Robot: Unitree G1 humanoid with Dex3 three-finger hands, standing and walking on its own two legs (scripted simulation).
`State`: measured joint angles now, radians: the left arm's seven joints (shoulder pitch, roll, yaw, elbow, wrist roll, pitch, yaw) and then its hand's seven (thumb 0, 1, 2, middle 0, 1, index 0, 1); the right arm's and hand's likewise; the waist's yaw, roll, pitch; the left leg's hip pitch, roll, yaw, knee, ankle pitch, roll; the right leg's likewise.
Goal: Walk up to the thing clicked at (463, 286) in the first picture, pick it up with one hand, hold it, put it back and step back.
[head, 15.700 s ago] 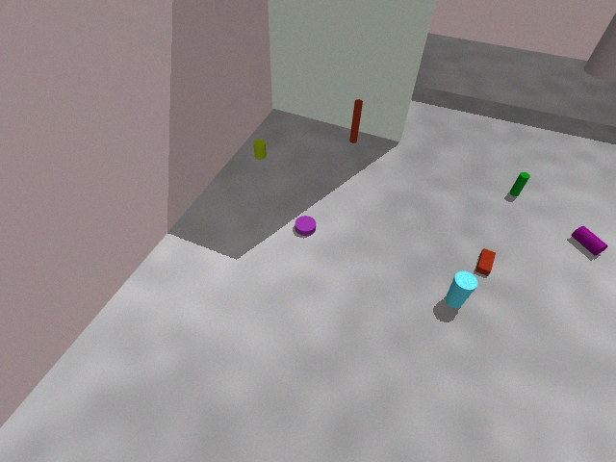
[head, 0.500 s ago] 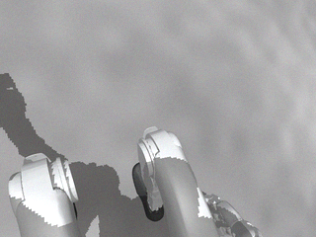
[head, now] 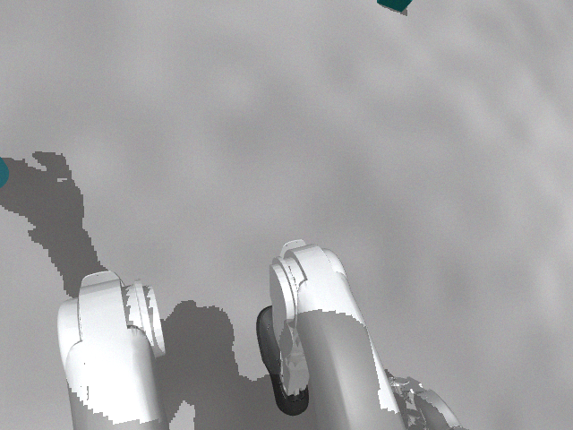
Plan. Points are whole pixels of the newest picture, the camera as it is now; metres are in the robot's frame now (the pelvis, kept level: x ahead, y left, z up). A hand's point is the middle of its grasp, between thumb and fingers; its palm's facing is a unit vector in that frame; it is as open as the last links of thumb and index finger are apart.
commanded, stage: go down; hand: left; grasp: from above
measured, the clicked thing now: out of the picture +0.48 +0.37 -0.27
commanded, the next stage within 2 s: none
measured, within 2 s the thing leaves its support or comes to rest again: neither
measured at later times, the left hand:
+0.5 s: hand out of the picture +0.44 +0.40 +0.05, palm faces -0.44 -0.11 -0.89, open 13.8 cm
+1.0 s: hand out of the picture +0.45 +0.40 +0.13, palm faces -0.42 -0.10 -0.90, open 14.1 cm
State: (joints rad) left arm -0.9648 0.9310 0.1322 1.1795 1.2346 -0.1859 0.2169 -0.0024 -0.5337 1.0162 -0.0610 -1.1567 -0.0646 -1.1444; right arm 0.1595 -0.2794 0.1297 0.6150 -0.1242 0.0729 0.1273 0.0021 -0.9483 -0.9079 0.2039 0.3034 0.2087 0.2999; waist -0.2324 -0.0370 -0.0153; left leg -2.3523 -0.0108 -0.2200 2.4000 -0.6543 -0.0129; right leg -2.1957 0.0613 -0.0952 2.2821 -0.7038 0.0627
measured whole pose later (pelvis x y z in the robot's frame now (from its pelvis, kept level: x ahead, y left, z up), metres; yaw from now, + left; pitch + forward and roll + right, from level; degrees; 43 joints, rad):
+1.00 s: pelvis +0.00 +0.01 +0.18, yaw +6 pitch +33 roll -8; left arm -0.93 0.88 0.07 1.12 1.11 -0.26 -0.04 0.00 -0.56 1.02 -0.08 -1.11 -0.08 -1.11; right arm 0.21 -0.25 0.08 0.64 -0.03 0.10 0.01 0.00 -0.93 -0.91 0.20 0.30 0.21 0.30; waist -0.20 0.04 -0.15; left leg -1.81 0.03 -0.11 1.80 -0.59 0.01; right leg -1.70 0.04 -0.03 1.72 -0.60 0.06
